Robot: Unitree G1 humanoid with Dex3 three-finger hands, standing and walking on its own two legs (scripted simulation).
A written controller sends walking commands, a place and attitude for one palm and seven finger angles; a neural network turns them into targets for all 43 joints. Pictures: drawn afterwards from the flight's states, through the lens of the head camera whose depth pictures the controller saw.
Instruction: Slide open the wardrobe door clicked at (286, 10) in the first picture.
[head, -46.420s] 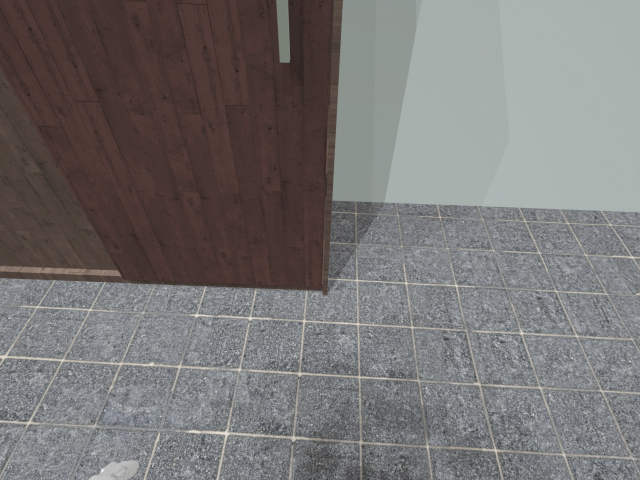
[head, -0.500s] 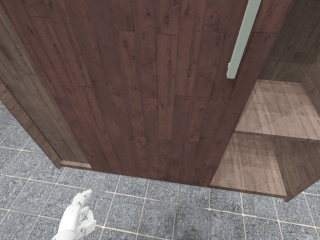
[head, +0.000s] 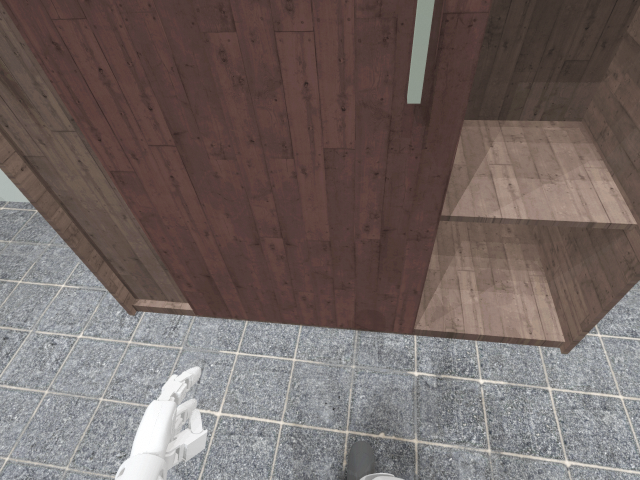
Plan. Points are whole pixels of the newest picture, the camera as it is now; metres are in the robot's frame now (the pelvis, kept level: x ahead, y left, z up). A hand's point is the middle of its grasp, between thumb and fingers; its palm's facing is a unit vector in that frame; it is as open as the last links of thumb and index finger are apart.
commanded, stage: stop stepping back and stand still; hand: right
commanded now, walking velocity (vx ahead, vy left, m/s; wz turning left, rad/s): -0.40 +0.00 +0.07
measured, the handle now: (423, 12) +0.65 -0.15 +0.27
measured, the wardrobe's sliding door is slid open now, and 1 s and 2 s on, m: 0.47 0.47 0.47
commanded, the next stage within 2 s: let the arm hang, fingers relaxed in 1.60 s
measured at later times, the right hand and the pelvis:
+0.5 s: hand out of the picture +0.11 -0.31 +0.20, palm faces +0.29 +0.78 -0.55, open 7.4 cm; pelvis -0.10 -0.07 +0.01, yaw +6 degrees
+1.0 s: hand out of the picture +0.12 -0.34 +0.19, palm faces +0.40 +0.74 -0.54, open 7.4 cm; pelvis -0.09 -0.08 +0.00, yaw +4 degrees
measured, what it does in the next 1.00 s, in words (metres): walks backwards: left foot, then right foot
